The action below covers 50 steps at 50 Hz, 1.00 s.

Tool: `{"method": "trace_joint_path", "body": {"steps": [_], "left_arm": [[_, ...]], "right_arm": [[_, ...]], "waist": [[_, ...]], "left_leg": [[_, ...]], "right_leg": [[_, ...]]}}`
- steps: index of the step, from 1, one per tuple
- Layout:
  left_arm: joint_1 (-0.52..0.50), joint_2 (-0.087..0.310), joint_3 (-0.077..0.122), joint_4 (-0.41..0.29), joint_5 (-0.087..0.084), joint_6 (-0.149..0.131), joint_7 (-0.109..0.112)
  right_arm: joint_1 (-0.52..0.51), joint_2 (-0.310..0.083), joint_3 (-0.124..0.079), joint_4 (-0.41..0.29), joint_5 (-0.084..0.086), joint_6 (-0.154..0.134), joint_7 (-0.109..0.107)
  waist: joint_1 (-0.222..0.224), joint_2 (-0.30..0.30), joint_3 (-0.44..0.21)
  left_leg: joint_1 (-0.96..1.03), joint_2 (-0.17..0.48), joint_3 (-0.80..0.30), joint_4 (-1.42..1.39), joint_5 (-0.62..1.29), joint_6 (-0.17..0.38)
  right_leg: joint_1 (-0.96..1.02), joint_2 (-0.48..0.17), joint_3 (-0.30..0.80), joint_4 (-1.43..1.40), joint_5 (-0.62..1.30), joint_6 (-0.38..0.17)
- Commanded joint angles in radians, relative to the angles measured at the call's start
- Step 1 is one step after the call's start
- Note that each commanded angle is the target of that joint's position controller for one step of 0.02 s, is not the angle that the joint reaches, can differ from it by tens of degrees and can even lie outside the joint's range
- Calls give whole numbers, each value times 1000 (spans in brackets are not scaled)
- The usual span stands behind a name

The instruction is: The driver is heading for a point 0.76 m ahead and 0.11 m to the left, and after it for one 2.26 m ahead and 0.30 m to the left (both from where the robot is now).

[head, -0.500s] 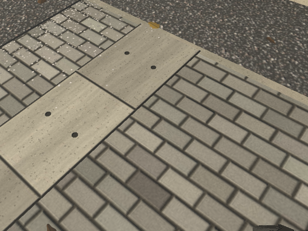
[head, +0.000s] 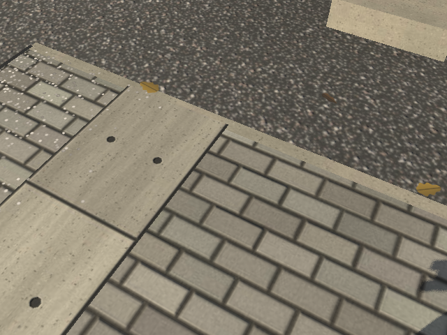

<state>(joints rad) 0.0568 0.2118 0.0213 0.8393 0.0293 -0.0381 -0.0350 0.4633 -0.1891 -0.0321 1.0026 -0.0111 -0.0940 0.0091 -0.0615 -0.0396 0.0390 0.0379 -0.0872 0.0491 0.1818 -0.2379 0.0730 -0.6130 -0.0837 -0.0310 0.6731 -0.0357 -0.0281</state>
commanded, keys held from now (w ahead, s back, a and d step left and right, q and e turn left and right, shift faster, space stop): w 0.16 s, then w+q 0.68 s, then w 0.16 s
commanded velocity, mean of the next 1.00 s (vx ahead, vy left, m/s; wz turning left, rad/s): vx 0.50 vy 0.00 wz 0.33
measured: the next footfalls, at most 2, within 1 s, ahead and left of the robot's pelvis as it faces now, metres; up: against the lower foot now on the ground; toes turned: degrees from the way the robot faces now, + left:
right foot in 0.12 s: +0.23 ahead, -0.11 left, +0.00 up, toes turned -3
left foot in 0.68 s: +0.49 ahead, +0.08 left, +0.00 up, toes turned +20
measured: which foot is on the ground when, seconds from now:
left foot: down 0.00-0.12, up 0.14-0.66, down 0.68-1.00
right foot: up 0.00-0.10, down 0.12-0.70, up 0.72-1.00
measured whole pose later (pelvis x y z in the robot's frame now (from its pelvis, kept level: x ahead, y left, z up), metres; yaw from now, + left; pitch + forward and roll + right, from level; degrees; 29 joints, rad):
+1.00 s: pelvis +0.52 +0.05 +0.00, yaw +24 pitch +1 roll +0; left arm 0.12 0.24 0.04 0.80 0.04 -0.03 -0.02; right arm 0.36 -0.25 -0.07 0.93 0.00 -0.06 0.01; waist -0.03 -0.04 0.04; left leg -0.06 -0.15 -0.04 0.26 -0.20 0.14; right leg -0.66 -0.14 0.02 0.90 -0.12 0.03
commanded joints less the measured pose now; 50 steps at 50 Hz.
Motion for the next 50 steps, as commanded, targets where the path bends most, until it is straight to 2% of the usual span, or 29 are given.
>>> {"method": "trace_joint_path", "body": {"steps": [1, 3, 4, 5, 6, 7, 8, 9, 10, 11, 12, 14, 17, 20, 23, 28, 31, 32, 33, 34, 35, 36, 37, 38, 39, 41, 42, 45, 50], "left_arm": [[-113, 60, 8, -90, -4, -17, 4], [-88, 73, 15, -88, -3, -25, 9], [-27, 85, 22, -69, -1, -30, 15], [98, 99, 33, -26, 3, -38, 22], [261, 138, 50, 25, 18, -49, 33], [413, 234, 73, 41, 45, -55, 46], [417, 273, 86, 52, 24, -41, 36], [321, 200, 74, 41, -7, -32, 31], [227, 139, 56, 24, -12, -36, 27], [181, 99, 46, 21, -7, -44, 25], [177, 80, 40, 30, -10, -51, 30], [211, 72, 37, 54, -12, -70, 35], [266, 96, 44, 80, -17, -88, 39], [314, 88, 40, 96, -15, -87, 43], [342, 87, 36, 108, -16, -85, 49], [428, 106, 36, 147, -11, -72, 69], [411, 141, 44, 150, -7, -58, 82], [398, 157, 48, 147, -4, -50, 84], [387, 171, 53, 139, -2, -41, 83], [368, 179, 56, 125, -7, -35, 76], [358, 148, 49, 89, -11, -38, 68], [356, 77, 41, 11, -26, -47, 46], [235, 138, 49, -13, -9, -60, 40], [199, 125, 44, -34, -22, -74, 35], [220, 125, 45, -21, -23, -79, 37], [253, 107, 42, -16, 12, -42, 36], [255, 103, 43, -20, 20, -23, 32], [201, 87, 38, -45, 19, 2, 21], [20, 89, 31, -103, 9, 4, 11]], "right_arm": [[54, -150, -28, -21, -6, -6, -12], [38, -161, -31, -16, -10, -1, -18], [25, -169, -33, -15, -11, 1, -21], [12, -173, -33, -14, -8, 6, -21], [8, -160, -28, -23, -3, 7, -20], [33, -91, -8, -68, 19, 5, -15], [122, -74, -13, -56, 28, 10, -14], [34, -147, -33, -55, 3, 20, -18], [-30, -127, -30, -72, 1, 15, -10], [-52, -106, -28, -71, 3, 18, -6], [-50, -101, -30, -66, -12, 31, -1], [-30, -77, -30, -56, -22, 55, 13], [-108, -74, -35, -82, -19, 72, 24], [-218, -72, -34, -120, -15, 75, 29], [-318, -56, -23, -157, -14, 70, 35], [-454, -46, -8, -219, -20, 66, 42], [-397, -71, -19, -215, -23, 68, 37], [-336, -86, -28, -200, -25, 68, 33], [-250, -108, -40, -176, -26, 64, 30], [-121, -142, -59, -137, -34, 56, 24], [-10, -234, -90, -118, -44, 55, 10], [-71, -317, -111, -144, -26, 66, 8], [-68, -292, -105, -140, -1, 77, 5], [-121, -249, -93, -139, 2, 76, -2], [-161, -198, -80, -139, 0, 71, -4], [-211, -164, -65, -150, 9, 53, -12], [-200, -166, -63, -149, 13, 42, -11], [-142, -193, -66, -132, 12, 23, -8], [-26, -182, -55, -103, 11, 21, -7]], "waist": [[7, 117, 49], [33, 120, 38], [63, 124, 6], [118, 107, -58], [178, 77, -154], [205, -69, -298], [163, -197, -362], [133, -36, -211], [106, -13, -88], [80, 0, -36], [59, -17, -6], [37, -30, -7], [34, -18, 18], [52, -15, 43], [69, -15, 57], [106, -17, 75], [62, -56, 20], [32, -70, -17], [-4, -73, -70], [-69, -41, -136], [-112, 70, -224], [-28, 291, -272], [-57, 85, -208], [-24, 57, -103], [29, -17, -27], [87, 0, -17], [94, 13, -25], [86, 47, -16], [11, 95, 3]], "left_leg": [[0, 291, -130, -8, 498, 113], [40, 309, -123, 58, 625, 100], [47, 305, -112, 134, 747, 88], [33, 280, -85, 280, 821, 72], [-87, 239, -53, 476, 704, 53], [-354, 154, 4, 810, 292, 19], [-595, 11, -28, 1054, -318, 5], [-670, 85, -110, 1095, -234, 19], [-664, 119, -113, 1053, -141, 21], [-623, 149, -111, 1001, -86, 19], [-585, 164, -108, 966, -64, 11], [-541, 167, -101, 949, -29, -3], [-640, 180, -94, 920, 63, -16], [-727, 181, -80, 837, 166, -26], [-718, 167, -29, 679, 249, -29], [-690, 132, 74, 483, 217, 14], [-568, 57, 126, 450, 78, 74], [-498, 25, 135, 444, 23, 100], [-397, -2, 129, 413, -12, 128], [-209, -11, 91, 318, 13, 162], [22, 185, -169, 277, -59, 228], [257, 438, -752, 150, 10, 401], [211, 418, -695, 101, 31, 376], [95, 400, -575, 80, 79, 337], [-33, 354, -485, 57, 200, 287], [-159, 263, -353, 42, 336, 238], [-179, 242, -332, 40, 388, 235], [-198, 205, -263, 14, 468, 209], [-82, 187, -234, 10, 539, 123]], "right_leg": [[23, 35, -32, -74, -14, -21], [89, 59, -36, -121, -85, -49], [178, 87, -44, -148, -120, -66], [331, 118, -61, -211, -106, -89], [568, 69, -10, -224, -91, -122], [852, -209, 327, -244, -178, -199], [948, -363, 697, -364, -167, -304], [818, -303, 586, -388, -272, -259], [660, -263, 445, -435, -249, -225], [559, -215, 344, -479, -200, -185], [492, -181, 265, -505, -146, -155], [446, -153, 174, -536, -59, -133], [475, -144, 75, -562, 33, -122], [513, -129, -2, -566, 111, -103], [540, -113, -78, -550, 212, -83], [685, -151, -150, -488, 417, -77], [755, -172, -197, -323, 807, -67], [762, -178, -208, -218, 903, -70], [744, -183, -210, -68, 898, -78], [647, -169, -222, 150, 749, -65], [417, -121, -227, 468, 318, -39], [-23, 133, -120, 817, -509, 17], [-140, 69, 65, 817, -426, 2], [-153, 25, 70, 743, -333, -1], [-96, -7, 64, 641, -291, 3], [22, -34, 67, 530, -278, 33], [42, -33, 59, 500, -279, 47], [15, -37, 21, 384, -189, 70], [-62, -27, -2, 153, 2, 59]]}}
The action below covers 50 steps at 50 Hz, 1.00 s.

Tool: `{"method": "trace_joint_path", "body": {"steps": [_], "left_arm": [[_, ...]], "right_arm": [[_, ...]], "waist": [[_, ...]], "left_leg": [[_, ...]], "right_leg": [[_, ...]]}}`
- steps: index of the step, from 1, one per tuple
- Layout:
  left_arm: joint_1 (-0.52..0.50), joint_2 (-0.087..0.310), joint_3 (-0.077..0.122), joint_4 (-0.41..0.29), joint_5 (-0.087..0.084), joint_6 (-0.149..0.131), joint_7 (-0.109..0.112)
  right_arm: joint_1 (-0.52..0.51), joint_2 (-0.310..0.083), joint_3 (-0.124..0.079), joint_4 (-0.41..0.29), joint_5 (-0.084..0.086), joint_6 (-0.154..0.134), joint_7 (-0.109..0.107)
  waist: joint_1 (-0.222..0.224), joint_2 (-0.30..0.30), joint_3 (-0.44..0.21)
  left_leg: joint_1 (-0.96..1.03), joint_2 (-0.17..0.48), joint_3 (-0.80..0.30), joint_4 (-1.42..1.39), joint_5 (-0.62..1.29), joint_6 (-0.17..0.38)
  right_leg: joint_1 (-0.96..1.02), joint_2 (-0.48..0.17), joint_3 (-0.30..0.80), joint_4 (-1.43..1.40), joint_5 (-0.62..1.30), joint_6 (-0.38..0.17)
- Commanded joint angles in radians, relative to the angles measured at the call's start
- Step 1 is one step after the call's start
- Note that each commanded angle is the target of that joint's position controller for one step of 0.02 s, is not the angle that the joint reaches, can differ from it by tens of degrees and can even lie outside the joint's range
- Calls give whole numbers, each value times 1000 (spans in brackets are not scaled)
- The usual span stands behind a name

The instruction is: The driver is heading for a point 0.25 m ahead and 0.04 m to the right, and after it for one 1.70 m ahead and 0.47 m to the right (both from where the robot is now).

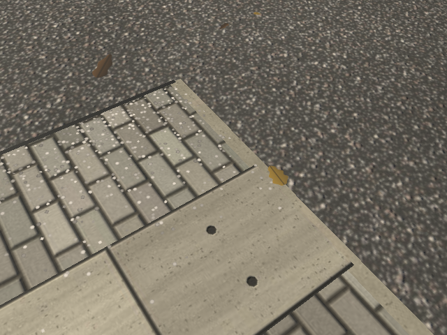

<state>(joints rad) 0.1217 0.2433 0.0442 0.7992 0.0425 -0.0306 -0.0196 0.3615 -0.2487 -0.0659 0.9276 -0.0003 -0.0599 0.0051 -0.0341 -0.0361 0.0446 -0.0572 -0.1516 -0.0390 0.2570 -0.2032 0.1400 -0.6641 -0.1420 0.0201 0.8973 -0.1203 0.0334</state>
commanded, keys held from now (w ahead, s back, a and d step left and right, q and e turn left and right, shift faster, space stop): w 0.02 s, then w+e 0.76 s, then w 0.22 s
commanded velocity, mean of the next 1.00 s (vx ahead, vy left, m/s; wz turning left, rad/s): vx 0.50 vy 0.00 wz -0.33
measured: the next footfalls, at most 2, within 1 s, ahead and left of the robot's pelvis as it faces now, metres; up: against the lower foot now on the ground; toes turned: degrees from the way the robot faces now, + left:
right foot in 0.24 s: +0.31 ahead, -0.12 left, +0.00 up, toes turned -5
left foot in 0.78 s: +0.63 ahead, -0.01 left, +0.00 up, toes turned -22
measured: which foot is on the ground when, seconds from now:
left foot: down 0.00-0.26, up 0.28-0.76, down 0.78-1.00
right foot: up 0.00-0.22, down 0.24-0.78, up 0.80-1.00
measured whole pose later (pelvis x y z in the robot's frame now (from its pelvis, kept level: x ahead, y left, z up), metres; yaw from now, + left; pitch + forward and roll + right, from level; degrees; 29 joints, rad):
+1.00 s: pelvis +0.55 -0.08 +0.00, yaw -25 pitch +1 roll +0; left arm 0.25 0.30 0.06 0.79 0.04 -0.02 -0.03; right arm 0.31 -0.26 -0.03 0.82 -0.02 -0.09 0.01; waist -0.01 -0.05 0.01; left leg -0.19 -0.03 0.05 0.35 -0.18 0.05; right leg -0.51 0.02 0.08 1.05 -0.31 -0.05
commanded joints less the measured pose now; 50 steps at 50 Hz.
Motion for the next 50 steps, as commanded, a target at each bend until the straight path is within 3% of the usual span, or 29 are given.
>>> {"method": "trace_joint_path", "body": {"steps": [1, 5, 7, 9, 11, 12, 13, 14, 15, 16, 17, 18, 21, 23, 28, 33, 36, 37, 38, 39, 40, 41, 42, 43, 46, 50], "left_arm": [[-75, 57, 6, -72, -7, -4, -6], [-174, 57, -5, -104, -18, -13, -13], [-174, 64, -4, -112, -21, -18, -16], [-82, 82, 4, -86, -24, -21, -10], [152, 115, 25, -8, -22, -28, 5], [307, 148, 39, 35, -5, -34, 14], [403, 275, 75, 44, 14, -33, 20], [336, 237, 69, 52, -27, -18, 4], [225, 207, 63, 30, -45, -15, -3], [170, 150, 50, 17, -40, -13, -6], [154, 126, 42, 20, -35, -15, -3], [153, 112, 36, 32, -38, -19, 3], [194, 143, 44, 46, -43, -39, 6], [225, 161, 50, 49, -45, -39, 8], [328, 165, 57, 59, -47, -30, 12], [386, 173, 61, 52, -29, -22, 25], [320, 198, 69, 22, -24, -22, 35], [288, 207, 71, 11, -24, -25, 32], [270, 205, 69, 7, -33, -32, 23], [273, 147, 52, -19, -48, -41, 13], [380, 60, 34, -46, -73, -40, 15], [404, 137, 39, -22, -35, -27, 23], [346, 145, 42, -6, -20, -20, 18], [286, 125, 36, -13, -16, -20, 9], [257, 102, 30, -20, -1, 0, -12], [163, 92, 21, -53, 3, 6, -23]], "right_arm": [[91, -124, -19, -24, -1, -14, -5], [124, -123, -9, -9, -17, -19, -13], [117, -127, -6, 0, -27, -22, -20], [72, -144, -6, -2, -33, -27, -28], [46, -163, -9, 0, -39, -21, -31], [34, -156, -3, -14, -32, -23, -31], [117, -79, 14, -51, 2, -29, -20], [106, -121, 4, -52, -22, -35, -12], [22, -128, 5, -79, -37, -38, -8], [-41, -132, 8, -97, -35, -47, -1], [-65, -119, 9, -108, -34, -44, 3], [-59, -110, 13, -117, -43, -29, 4], [-55, -82, 23, -130, -52, 7, 8], [-135, -80, 25, -164, -51, 13, 9], [-326, -73, 32, -234, -41, 15, 15], [-452, -77, 43, -294, -30, 1, 18], [-375, -112, 35, -288, -24, -13, 12], [-288, -133, 26, -263, -23, -19, 4], [-166, -161, 14, -232, -27, -31, -8], [-17, -232, -4, -223, -49, -40, -27], [13, -317, -25, -226, -66, -25, -34], [-21, -263, -24, -219, -48, -10, -26], [-78, -165, -3, -230, -39, -9, -19], [-113, -112, 10, -224, -37, -12, -12], [-87, -101, 16, -179, -31, -35, -5], [-30, -122, 7, -137, -14, -56, 5]], "waist": [[-28, 95, -1], [-60, 103, 27], [-44, 110, 40], [14, 121, 6], [119, 105, -110], [186, 71, -189], [154, -140, -307], [114, -143, -319], [76, -59, -155], [69, 20, -70], [43, 47, -12], [15, 37, 5], [0, 0, -23], [16, -4, -3], [92, -21, -3], [134, -36, -10], [75, -56, -28], [36, -55, -62], [-29, -8, -126], [-83, 96, -266], [-31, 315, -360], [4, 249, -308], [11, 118, -172], [13, 65, -92], [42, 155, -51], [44, 138, -43]], "left_leg": [[43, 256, -145, -62, 512, 49], [154, 294, -109, -71, 542, 42], [192, 325, -84, -60, 611, 37], [196, 337, -36, 30, 870, 15], [189, 316, 17, 315, 1020, -9], [34, 288, 46, 547, 824, -24], [-310, 136, 116, 965, 295, -81], [-513, 44, 14, 1113, -274, -80], [-595, 126, -44, 1124, -200, -73], [-592, 169, -35, 1065, -129, -77], [-561, 199, -32, 993, -108, -83], [-516, 218, -30, 933, -98, -99], [-478, 228, 5, 837, -72, -144], [-524, 237, 21, 745, -7, -173], [-597, 221, 27, 517, 171, -203], [-598, 176, 23, 379, 155, -188], [-412, 148, 3, 267, 80, -154], [-276, 123, 12, 236, 46, -137], [-91, 140, 0, 170, 73, -110], [140, 335, -182, 142, -95, -59], [360, 586, -603, 62, -165, 46], [282, 591, -739, 38, -257, 84], [148, 539, -592, 20, -252, 69], [43, 478, -445, -5, -145, 51], [-59, 381, -228, -43, 146, 20], [-37, 385, -143, -86, 256, 53]], "right_leg": [[-18, 38, -56, -107, 106, -7], [-23, 69, -90, -244, 123, -54], [18, 90, -92, -298, 76, -92], [163, 147, -108, -332, -10, -136], [405, 216, -124, -401, -38, -180], [636, 136, -24, -426, -28, -224], [923, -147, 445, -449, -51, -375], [946, -213, 760, -605, -45, -434], [807, -183, 624, -620, -159, -410], [673, -148, 513, -653, -136, -382], [570, -98, 434, -680, -73, -348], [499, -54, 372, -695, 0, -321], [442, 3, 283, -714, 127, -317], [431, 24, 267, -736, 118, -312], [539, 52, 279, -703, 185, -258], [658, 32, 335, -607, 328, -253], [627, 20, 374, -532, 387, -210], [591, 38, 376, -463, 450, -190], [542, 93, 337, -307, 456, -165], [432, 153, 263, -57, 260, -140], [136, 305, 124, 198, -387, -108], [35, 229, 106, 313, -413, -117], [31, 186, 108, 332, -315, -115], [50, 161, 100, 291, -251, -106], [111, 139, 83, 213, -215, -85], [37, 130, 73, 135, -140, -66]]}}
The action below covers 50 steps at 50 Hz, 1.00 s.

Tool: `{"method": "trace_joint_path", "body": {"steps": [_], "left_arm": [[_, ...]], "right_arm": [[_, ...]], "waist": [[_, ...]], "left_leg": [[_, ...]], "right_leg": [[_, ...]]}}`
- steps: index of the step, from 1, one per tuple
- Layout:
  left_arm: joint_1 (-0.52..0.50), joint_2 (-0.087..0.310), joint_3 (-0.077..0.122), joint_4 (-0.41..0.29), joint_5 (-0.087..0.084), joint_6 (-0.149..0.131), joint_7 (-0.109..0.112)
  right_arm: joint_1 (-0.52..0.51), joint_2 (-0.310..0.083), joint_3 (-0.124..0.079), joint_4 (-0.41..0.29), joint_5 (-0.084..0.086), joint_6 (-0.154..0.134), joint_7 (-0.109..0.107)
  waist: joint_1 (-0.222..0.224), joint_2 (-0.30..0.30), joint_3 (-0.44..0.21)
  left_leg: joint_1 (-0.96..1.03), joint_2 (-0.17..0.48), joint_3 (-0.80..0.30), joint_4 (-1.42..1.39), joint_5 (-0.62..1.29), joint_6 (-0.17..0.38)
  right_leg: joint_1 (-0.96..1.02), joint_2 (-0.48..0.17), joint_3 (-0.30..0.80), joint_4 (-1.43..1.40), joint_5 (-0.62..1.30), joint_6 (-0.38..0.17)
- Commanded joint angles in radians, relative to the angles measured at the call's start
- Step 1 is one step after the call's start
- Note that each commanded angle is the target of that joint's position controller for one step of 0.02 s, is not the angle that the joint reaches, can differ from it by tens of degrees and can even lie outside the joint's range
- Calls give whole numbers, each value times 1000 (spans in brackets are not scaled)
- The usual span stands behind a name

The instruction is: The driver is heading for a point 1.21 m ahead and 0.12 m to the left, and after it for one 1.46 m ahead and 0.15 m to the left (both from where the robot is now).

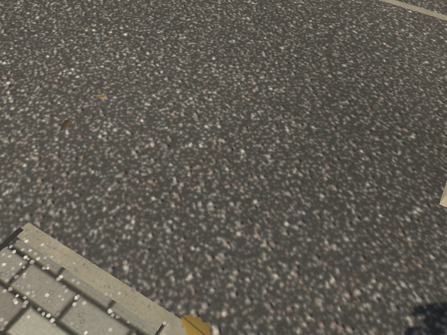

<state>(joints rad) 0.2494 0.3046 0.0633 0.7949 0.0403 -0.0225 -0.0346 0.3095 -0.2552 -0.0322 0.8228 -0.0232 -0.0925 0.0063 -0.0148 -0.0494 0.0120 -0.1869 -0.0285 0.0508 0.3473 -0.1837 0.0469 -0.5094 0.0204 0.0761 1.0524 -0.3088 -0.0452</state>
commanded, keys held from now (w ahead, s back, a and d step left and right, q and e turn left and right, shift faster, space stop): w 0.36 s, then w+q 0.56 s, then w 0.08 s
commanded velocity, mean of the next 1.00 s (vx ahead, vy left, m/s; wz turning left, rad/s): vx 0.50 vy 0.00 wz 0.19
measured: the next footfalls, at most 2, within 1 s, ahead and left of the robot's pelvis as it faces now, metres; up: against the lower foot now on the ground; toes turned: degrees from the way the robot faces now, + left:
right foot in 0.28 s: +0.27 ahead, -0.13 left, +0.00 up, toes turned -5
left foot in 0.82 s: +0.56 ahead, +0.07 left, +0.00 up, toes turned +15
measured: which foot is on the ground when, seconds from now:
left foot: down 0.00-0.28, up 0.30-0.80, down 0.82-1.00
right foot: up 0.00-0.26, down 0.28-0.84, up 0.86-1.00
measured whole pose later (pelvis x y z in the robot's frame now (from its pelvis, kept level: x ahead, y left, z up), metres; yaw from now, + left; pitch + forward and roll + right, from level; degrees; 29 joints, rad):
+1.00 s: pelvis +0.51 +0.02 -0.01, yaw +16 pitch +0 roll +0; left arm 0.22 0.25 0.03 0.82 0.04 -0.06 -0.01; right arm 0.26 -0.27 -0.07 0.86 -0.01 -0.03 0.01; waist 0.01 -0.02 0.06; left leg -0.24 -0.13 0.02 0.41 -0.17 0.14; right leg -0.49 -0.10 0.01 1.15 -0.32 0.00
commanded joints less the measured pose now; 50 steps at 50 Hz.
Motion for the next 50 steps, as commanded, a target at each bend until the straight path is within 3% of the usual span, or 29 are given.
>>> {"method": "trace_joint_path", "body": {"steps": [1, 5, 9, 11, 12, 13, 14, 15, 16, 17, 18, 20, 22, 27, 30, 34, 37, 39, 40, 41, 42, 43, 44, 45, 46, 48, 50], "left_arm": [[-9, 27, -2, -64, 6, -3, -11], [-168, -9, -32, -111, -1, -12, -23], [-240, 10, -37, -136, -9, -19, -14], [-214, 24, -32, -131, -5, -24, -5], [-140, 28, -26, -106, 1, -31, 2], [-4, 54, -13, -55, 13, -41, 12], [174, 122, 8, -21, 32, -49, 25], [227, 236, 36, -12, 28, -42, 35], [197, 186, 32, -12, -18, -31, 34], [109, 128, 15, -18, -23, -32, 31], [58, 76, 1, -18, -20, -39, 26], [17, 28, -12, -9, -20, -54, 29], [45, 32, -9, 11, -20, -71, 32], [112, 38, -5, 57, -22, -84, 36], [123, 34, -8, 74, -24, -87, 38], [187, 51, -6, 113, -22, -82, 51], [192, 74, -2, 130, -17, -70, 60], [177, 104, 5, 133, -13, -57, 67], [173, 117, 8, 130, -12, -48, 68], [154, 118, 8, 115, -16, -44, 67], [175, 36, -12, 55, -36, -52, 53], [133, 54, -3, 7, -31, -61, 42], [29, 67, -3, -14, -20, -68, 37], [16, 55, -10, -23, -28, -80, 34], [26, 50, -8, -13, -24, -79, 35], [83, 32, -13, 7, 5, -41, 30], [85, 19, -14, 6, 9, -16, 21]], "right_arm": [[32, -116, -27, -24, 10, -22, 3], [72, -118, -29, 11, 13, -12, 8], [137, -152, -38, 50, 10, -2, 9], [140, -164, -41, 64, 9, 7, 6], [134, -167, -41, 70, 13, 12, 4], [146, -148, -34, 76, 16, 16, 2], [126, -112, -20, 42, 18, 14, 2], [215, -8, 2, 5, 33, 14, 5], [152, -131, -30, 22, 2, 25, -5], [89, -124, -33, 4, 4, 23, 1], [63, -100, -26, 3, 9, 20, 7], [95, -74, -23, 31, 0, 43, 15], [93, -58, -25, 39, -4, 61, 26], [-67, -46, -28, -4, -5, 72, 36], [-163, -28, -18, -35, -6, 68, 43], [-290, -18, -5, -91, -10, 65, 56], [-289, -31, -9, -107, -12, 65, 55], [-192, -55, -22, -86, -16, 65, 46], [-85, -77, -36, -57, -20, 59, 41], [77, -123, -60, -8, -31, 53, 30], [160, -245, -98, -4, -36, 57, 12], [126, -283, -105, -18, -1, 66, 14], [93, -256, -101, -8, 17, 74, 8], [44, -202, -88, -6, 20, 73, 2], [-1, -160, -76, -10, 17, 70, -1], [-51, -112, -58, -17, 22, 55, -4], [-20, -120, -57, -2, 24, 33, 1]], "waist": [[19, 146, 4], [-11, 148, 33], [-30, 155, 40], [-9, 151, 35], [30, 133, 3], [80, 88, -75], [156, -3, -196], [115, -246, -289], [124, -92, -229], [82, -48, -96], [55, -21, -43], [5, -44, -5], [-4, -34, -1], [15, -5, 60], [29, -8, 77], [66, -7, 102], [49, -20, 79], [2, -47, 6], [-42, -46, -59], [-121, -3, -144], [-122, 186, -259], [-88, 231, -323], [-92, 109, -196], [-57, 69, -83], [-11, 25, -16], [46, 50, -11], [53, 63, -18]], "left_leg": [[92, 257, -212, -193, 227, 148], [59, 214, -114, -211, 262, 130], [110, 250, -113, -167, 328, 115], [148, 267, -111, -100, 431, 104], [152, 250, -84, 0, 546, 90], [108, 203, -40, 179, 583, 70], [-53, 156, 2, 445, 342, 44], [-393, -13, 51, 782, -299, 4], [-488, 19, -69, 876, -329, 17], [-512, 67, -88, 870, -241, 26], [-473, 96, -86, 815, -177, 24], [-375, 117, -89, 749, -134, 8], [-360, 103, -92, 746, -92, -1], [-511, 109, -108, 644, 72, -19], [-494, 102, -61, 496, 173, -20], [-468, 88, 22, 332, 185, 13], [-402, 38, 75, 269, 76, 65], [-271, -33, 114, 257, -33, 111], [-140, -65, 109, 217, -51, 139], [99, -40, 31, 149, -34, 183], [409, 240, -380, 124, -103, 299], [511, 394, -820, -28, 25, 404], [432, 351, -658, -42, 44, 366], [286, 322, -540, -66, 103, 325], [169, 264, -454, -88, 181, 276], [43, 194, -328, -120, 286, 237], [15, 168, -277, -142, 365, 234]], "right_leg": [[-140, -43, 6, -64, 80, 20], [-71, -73, -89, -308, 212, 32], [17, -56, -133, -440, 191, 1], [82, -33, -147, -493, 137, -27], [188, -6, -159, -553, 142, -43], [375, 7, -153, -596, 146, -67], [609, -179, 50, -625, 42, -119], [836, -454, 511, -734, -1, -241], [756, -427, 558, -774, -23, -246], [641, -375, 404, -781, 27, -222], [535, -325, 302, -814, 125, -196], [410, -257, 146, -870, 209, -141], [385, -249, 80, -903, 289, -138], [428, -247, -53, -954, 344, -129], [440, -227, -140, -950, 409, -111], [530, -252, -206, -915, 530, -98], [621, -271, -251, -798, 819, -79], [652, -276, -283, -603, 1103, -68], [621, -273, -293, -432, 1101, -63], [474, -251, -306, -189, 916, -38], [115, -144, -321, 184, 353, 12], [-135, 31, -139, 403, -230, 37], [-231, -48, -30, 394, -132, 26], [-218, -89, -40, 307, -48, 24], [-163, -118, -43, 211, -22, 28], [-41, -141, -48, 116, -6, 51], [-25, -138, -74, 63, 25, 67]]}}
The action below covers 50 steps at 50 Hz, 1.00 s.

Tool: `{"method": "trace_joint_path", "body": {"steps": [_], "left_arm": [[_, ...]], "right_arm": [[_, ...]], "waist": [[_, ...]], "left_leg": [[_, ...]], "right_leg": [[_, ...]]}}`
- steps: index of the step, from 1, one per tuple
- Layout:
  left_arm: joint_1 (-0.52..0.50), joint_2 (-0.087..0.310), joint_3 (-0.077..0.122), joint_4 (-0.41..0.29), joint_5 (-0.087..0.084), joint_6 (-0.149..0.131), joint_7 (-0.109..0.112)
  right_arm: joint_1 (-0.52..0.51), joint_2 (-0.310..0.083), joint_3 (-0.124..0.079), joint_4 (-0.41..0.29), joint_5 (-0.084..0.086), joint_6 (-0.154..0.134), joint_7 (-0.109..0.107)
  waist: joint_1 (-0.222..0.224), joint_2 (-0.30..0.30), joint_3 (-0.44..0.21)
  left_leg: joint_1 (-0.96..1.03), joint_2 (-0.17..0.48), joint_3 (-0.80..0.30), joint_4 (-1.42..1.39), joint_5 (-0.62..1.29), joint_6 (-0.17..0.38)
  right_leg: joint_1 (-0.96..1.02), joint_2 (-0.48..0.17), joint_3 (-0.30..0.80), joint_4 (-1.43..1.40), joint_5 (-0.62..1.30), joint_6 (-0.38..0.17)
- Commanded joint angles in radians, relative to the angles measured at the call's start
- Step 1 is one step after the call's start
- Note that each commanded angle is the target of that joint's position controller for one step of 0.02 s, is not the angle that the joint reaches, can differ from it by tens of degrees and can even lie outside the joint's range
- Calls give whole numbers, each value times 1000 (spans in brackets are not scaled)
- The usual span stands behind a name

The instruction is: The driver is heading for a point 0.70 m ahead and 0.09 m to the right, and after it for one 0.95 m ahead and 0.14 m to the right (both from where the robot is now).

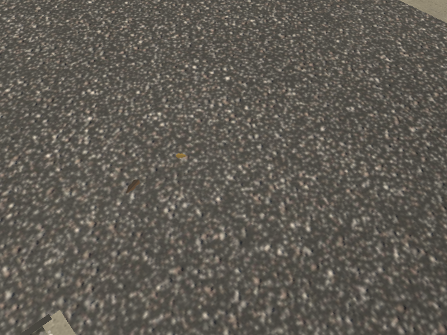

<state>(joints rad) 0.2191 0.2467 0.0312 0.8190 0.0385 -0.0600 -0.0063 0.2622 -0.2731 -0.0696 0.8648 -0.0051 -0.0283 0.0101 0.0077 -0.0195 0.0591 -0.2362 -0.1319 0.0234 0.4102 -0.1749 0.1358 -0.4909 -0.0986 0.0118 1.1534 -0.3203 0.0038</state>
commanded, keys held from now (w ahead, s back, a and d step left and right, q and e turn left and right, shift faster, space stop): w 0.76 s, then w+e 0.10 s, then e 0.14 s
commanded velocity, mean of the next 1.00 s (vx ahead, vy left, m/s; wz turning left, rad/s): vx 0.48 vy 0.00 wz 0.04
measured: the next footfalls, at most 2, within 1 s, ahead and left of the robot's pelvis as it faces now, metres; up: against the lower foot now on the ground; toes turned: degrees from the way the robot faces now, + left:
right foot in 0.36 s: +0.38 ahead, -0.13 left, +0.00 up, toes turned +1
left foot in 0.92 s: +0.66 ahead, +0.08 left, +0.00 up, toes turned +4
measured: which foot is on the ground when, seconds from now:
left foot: down 0.00-0.38, up 0.40-0.90, down 0.92-1.00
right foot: up 0.00-0.34, down 0.36-0.92, up 0.94-1.00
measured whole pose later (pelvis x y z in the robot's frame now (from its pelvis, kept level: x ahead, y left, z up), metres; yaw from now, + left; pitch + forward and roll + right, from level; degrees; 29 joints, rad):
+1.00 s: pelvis +0.54 +0.00 -0.01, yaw -2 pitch +1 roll -1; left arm 0.39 0.23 0.05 0.98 -0.01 -0.05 0.02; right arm 0.06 -0.23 -0.02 0.81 -0.03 -0.08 0.00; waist 0.06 -0.01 0.07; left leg -0.40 0.02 0.10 0.55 -0.16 0.07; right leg -0.23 0.05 0.01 1.03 -0.49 -0.06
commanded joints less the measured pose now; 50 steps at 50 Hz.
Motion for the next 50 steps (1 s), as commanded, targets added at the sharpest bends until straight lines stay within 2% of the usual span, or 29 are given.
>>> {"method": "trace_joint_path", "body": {"steps": [1, 4, 7, 12, 14, 15, 16, 17, 18, 19, 20, 21, 22, 23, 25, 28, 30, 33, 36, 40, 42, 43, 44, 45, 46, 47, 48, 49, 50], "left_arm": [[91, 72, 18, -26, 9, 26, -11], [-33, 74, 18, -62, 4, 30, -15], [-129, 72, 15, -89, -3, 27, -20], [-260, 70, 9, -135, -10, 16, -26], [-258, 81, 11, -144, -11, 10, -27], [-224, 87, 14, -137, -12, 7, -25], [-160, 98, 20, -117, -13, 3, -19], [-55, 116, 30, -83, -14, -1, -8], [105, 137, 42, -33, -7, -10, 4], [274, 213, 60, -8, 17, -17, 20], [290, 304, 85, 6, 21, -10, 12], [203, 213, 67, -3, -15, 0, 0], [101, 153, 51, -19, -24, -1, -3], [58, 112, 40, -17, -18, -7, -7], [53, 81, 27, 10, -22, -18, -2], [113, 99, 31, 51, -32, -39, -4], [142, 109, 34, 70, -33, -41, -4], [186, 99, 30, 98, -35, -37, -5], [227, 104, 30, 122, -34, -37, -4], [281, 108, 29, 155, -26, -32, 6], [265, 125, 33, 159, -21, -26, 13], [245, 135, 36, 157, -19, -24, 16], [226, 137, 37, 157, -19, -22, 18], [212, 129, 34, 156, -28, -20, 16], [207, 97, 24, 122, -45, -24, 16], [341, -18, 1, 102, -87, -16, 25], [308, 111, 38, 124, -50, 2, 39], [252, 102, 46, 116, -45, 10, 39], [213, 74, 43, 111, -36, 15, 33]], "right_arm": [[46, -112, -21, -35, 5, -36, -2], [109, -114, -19, -12, 5, -41, -1], [156, -116, -16, 4, 5, -44, -2], [218, -116, -7, 33, -9, -46, -15], [213, -128, -8, 42, -15, -46, -23], [193, -135, -8, 43, -16, -47, -27], [171, -143, -9, 42, -18, -49, -29], [159, -153, -10, 45, -21, -49, -28], [149, -149, -7, 46, -18, -49, -25], [164, -103, 8, 16, -11, -54, -22], [302, -22, 19, 17, 24, -53, -14], [232, -112, 4, 30, -14, -47, -20], [156, -109, 2, 13, -13, -49, -13], [113, -89, 9, 3, -13, -50, -7], [118, -66, 15, 7, -30, -29, 5], [98, -43, 21, 6, -35, -9, 18], [13, -40, 24, -19, -35, -5, 22], [-116, -31, 31, -58, -30, -6, 25], [-215, -11, 43, -86, -24, -12, 26], [-306, -22, 44, -119, -22, -19, 20], [-295, -36, 39, -124, -22, -27, 16], [-254, -46, 34, -114, -22, -34, 12], [-165, -57, 27, -85, -26, -43, 4], [-14, -77, 16, -35, -37, -60, -8], [141, -151, -3, -9, -63, -74, -25], [150, -256, -30, -28, -66, -63, -25], [131, -194, -22, -38, -17, -47, -20], [47, -124, -1, -48, -12, -47, -19], [-5, -68, 14, -53, -13, -49, -21]], "waist": [[26, 40, -56], [-16, 60, -12], [-54, 74, -6], [-95, 79, 22], [-78, 86, 31], [-54, 88, 26], [-21, 94, 0], [24, 91, -57], [99, 55, -146], [148, -47, -279], [75, -289, -364], [58, -97, -261], [29, -35, -126], [15, 3, -71], [-25, -47, -42], [-36, -50, -39], [-25, -43, -8], [2, -39, 20], [29, -44, 25], [52, -45, 37], [31, -48, 32], [7, -51, 16], [-30, -48, -20], [-94, -14, -103], [-138, 60, -235], [-82, 281, -390], [-85, 138, -391], [-46, 98, -263], [-27, 81, -165]], "left_leg": [[58, 263, -234, -222, 351, 139], [100, 248, -212, -254, 348, 102], [181, 249, -201, -250, 366, 70], [305, 288, -204, -223, 423, 70], [338, 317, -209, -197, 495, 63], [339, 323, -200, -169, 572, 50], [333, 318, -185, -108, 710, 34], [327, 301, -169, 14, 829, 20], [261, 257, -128, 209, 792, 2], [78, 198, -90, 503, 469, -13], [-257, -7, -41, 834, -315, -54], [-347, 56, -141, 896, -309, -33], [-358, 106, -134, 869, -212, -34], [-336, 141, -120, 818, -157, -38], [-268, 182, -94, 739, -123, -59], [-285, 199, -56, 689, -84, -88], [-360, 225, -33, 625, -19, -107], [-415, 237, -3, 472, 79, -129], [-381, 219, 27, 314, 156, -130], [-360, 192, 31, 201, 149, -108], [-324, 176, 21, 161, 86, -89], [-259, 159, 20, 134, 46, -78], [-145, 129, 26, 93, 33, -65], [56, 127, 27, 17, 126, -43], [325, 313, -133, 43, 282, -6], [571, 635, -489, 37, 596, 139], [481, 606, -500, 27, 732, 156], [369, 564, -336, 19, 786, 134], [259, 512, -225, -23, 778, 94]], "right_leg": [[-58, -23, -18, -77, 74, 23], [-140, -34, -30, -221, 202, 30], [-176, -20, -36, -352, 297, 23], [-183, 25, -56, -513, 318, -12], [-143, 43, -53, -563, 268, -40], [-85, 59, -56, -590, 231, -58], [13, 89, -65, -613, 188, -76], [145, 126, -79, -638, 156, -95], [354, 119, -72, -694, 194, -124], [606, -101, 166, -704, 97, -175], [808, -339, 660, -823, 69, -322], [704, -289, 681, -877, -18, -292], [558, -256, 503, -890, -2, -270], [462, -207, 395, -923, 100, -246], [362, -130, 245, -963, 232, -202], [350, -109, 169, -1001, 345, -214], [362, -99, 135, -1038, 338, -218], [393, -69, 84, -1053, 388, -207], [422, -61, 47, -1042, 456, -194], [516, -99, 71, -988, 553, -196], [555, -121, 97, -933, 638, -192], [557, -122, 102, -885, 710, -182], [550, -100, 95, -781, 842, -162], [499, -45, 62, -600, 852, -134], [315, 15, 32, -344, 568, -106], [12, 186, -63, 9, -207, -64], [-9, 157, 34, 112, -257, -72], [-33, 120, 50, 127, -203, -69], [-44, 84, 38, 83, -154, -58]]}}
Keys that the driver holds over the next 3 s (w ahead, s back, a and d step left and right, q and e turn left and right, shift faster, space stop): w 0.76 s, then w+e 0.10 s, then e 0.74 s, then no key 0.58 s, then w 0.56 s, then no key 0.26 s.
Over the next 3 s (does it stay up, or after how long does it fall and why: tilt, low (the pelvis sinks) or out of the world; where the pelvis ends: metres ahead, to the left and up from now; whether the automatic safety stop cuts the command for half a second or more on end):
stays up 0.82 -0.14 -0.01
